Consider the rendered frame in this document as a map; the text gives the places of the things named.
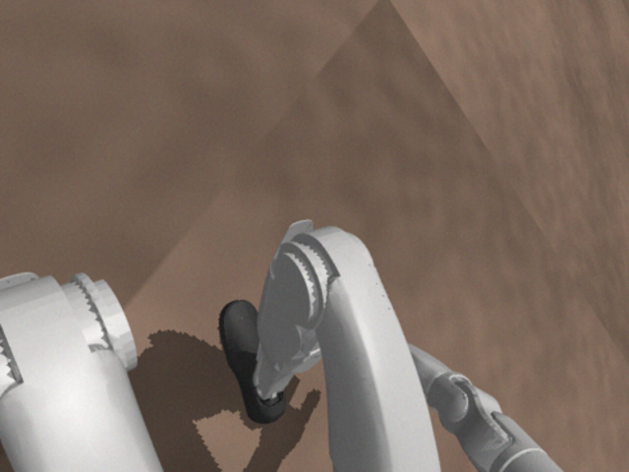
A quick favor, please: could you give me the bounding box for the right robot arm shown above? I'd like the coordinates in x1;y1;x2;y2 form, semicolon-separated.
428;372;563;472

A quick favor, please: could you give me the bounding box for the right robot hand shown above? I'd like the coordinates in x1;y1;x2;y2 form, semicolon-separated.
407;342;453;404

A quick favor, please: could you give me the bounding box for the right robot foot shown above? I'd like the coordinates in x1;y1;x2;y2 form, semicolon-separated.
219;300;286;424

